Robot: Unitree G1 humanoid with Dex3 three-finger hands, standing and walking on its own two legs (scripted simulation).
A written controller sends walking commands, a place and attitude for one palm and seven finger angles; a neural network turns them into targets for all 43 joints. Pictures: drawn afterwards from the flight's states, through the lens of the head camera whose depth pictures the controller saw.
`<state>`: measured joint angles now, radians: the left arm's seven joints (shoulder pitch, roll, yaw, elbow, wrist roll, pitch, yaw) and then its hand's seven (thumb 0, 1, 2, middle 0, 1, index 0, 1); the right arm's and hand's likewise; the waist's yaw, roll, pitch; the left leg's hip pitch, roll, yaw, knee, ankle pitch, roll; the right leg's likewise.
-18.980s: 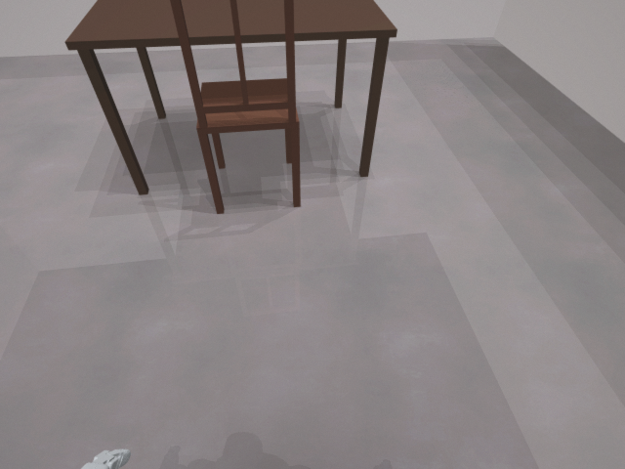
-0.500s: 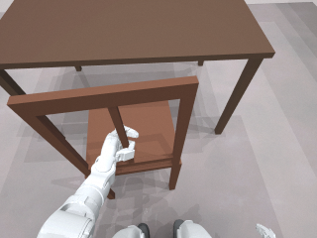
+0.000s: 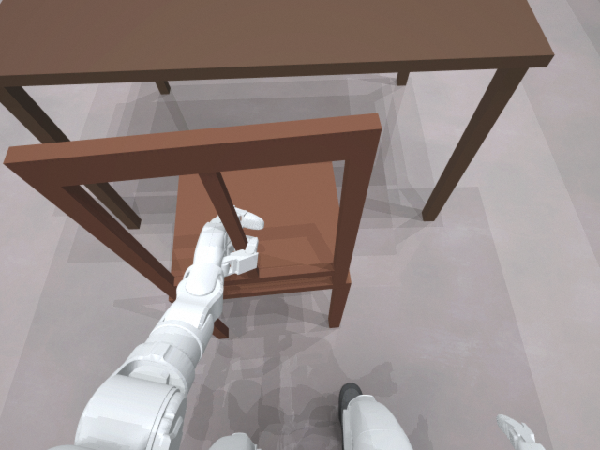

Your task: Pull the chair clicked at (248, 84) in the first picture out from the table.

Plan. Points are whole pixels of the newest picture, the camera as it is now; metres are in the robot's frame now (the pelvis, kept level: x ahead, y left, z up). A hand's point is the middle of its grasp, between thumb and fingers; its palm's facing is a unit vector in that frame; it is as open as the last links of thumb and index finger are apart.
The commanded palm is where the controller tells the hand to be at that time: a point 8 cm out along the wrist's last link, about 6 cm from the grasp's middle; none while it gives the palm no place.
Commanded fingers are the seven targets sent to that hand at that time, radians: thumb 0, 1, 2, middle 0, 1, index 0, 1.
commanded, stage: step backward, pulling the chair out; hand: left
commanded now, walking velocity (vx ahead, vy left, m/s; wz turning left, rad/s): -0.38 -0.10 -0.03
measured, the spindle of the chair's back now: (236, 234) +0.41 +0.08 -0.05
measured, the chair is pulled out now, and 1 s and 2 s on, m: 0.21 0.32 0.33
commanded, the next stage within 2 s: none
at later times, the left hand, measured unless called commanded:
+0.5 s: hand (237, 300) +0.31 +0.08 -0.06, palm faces -0.14 -0.97 -0.19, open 5.2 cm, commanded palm +0.33 +0.14 -0.06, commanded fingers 0.00 0.90 0.90 -0.50 -1.45 -0.50 -1.45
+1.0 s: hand (231, 327) +0.27 +0.09 -0.06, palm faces -0.15 -0.97 -0.18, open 5.2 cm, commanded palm +0.28 +0.14 -0.06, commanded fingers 0.00 0.90 0.90 -0.50 -1.45 -0.50 -1.45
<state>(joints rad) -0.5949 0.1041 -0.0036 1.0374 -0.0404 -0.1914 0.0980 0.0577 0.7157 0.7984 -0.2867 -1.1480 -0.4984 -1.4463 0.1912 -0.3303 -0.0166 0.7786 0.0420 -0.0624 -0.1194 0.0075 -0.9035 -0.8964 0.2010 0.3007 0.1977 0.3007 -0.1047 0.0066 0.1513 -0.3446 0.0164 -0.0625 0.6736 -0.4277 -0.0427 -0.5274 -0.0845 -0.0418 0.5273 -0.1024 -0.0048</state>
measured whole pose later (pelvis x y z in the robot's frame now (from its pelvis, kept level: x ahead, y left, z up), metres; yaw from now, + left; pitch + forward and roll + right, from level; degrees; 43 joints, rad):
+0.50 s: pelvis -0.06 +0.01 -0.02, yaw -3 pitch +3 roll +2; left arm -0.53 0.10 0.01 1.06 -0.03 -0.23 0.08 0.05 0.70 0.82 -0.32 -1.18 -0.50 -1.45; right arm 0.24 -0.24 -0.01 0.78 0.04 -0.02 -0.11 0.00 -0.91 -0.90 0.21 0.30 0.20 0.30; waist -0.06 0.05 0.12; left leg -0.35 0.04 0.00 0.75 -0.49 -0.03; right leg -0.59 -0.07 -0.04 0.57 -0.03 -0.01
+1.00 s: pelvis -0.10 +0.02 -0.01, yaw -3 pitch +2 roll +2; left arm -0.54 0.14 -0.02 1.03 -0.04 -0.20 0.08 0.05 0.71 0.79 -0.29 -1.20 -0.50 -1.45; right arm 0.25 -0.24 -0.01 0.72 0.03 -0.02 -0.12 0.01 -0.90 -0.90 0.20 0.30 0.20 0.30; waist -0.07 -0.02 0.14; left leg -0.35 0.01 0.03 0.63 -0.31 -0.04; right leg -0.55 -0.07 0.00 0.56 -0.09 0.01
